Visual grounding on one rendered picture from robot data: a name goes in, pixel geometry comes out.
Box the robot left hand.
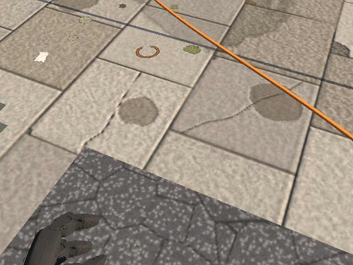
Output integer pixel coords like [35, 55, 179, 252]
[23, 211, 107, 265]

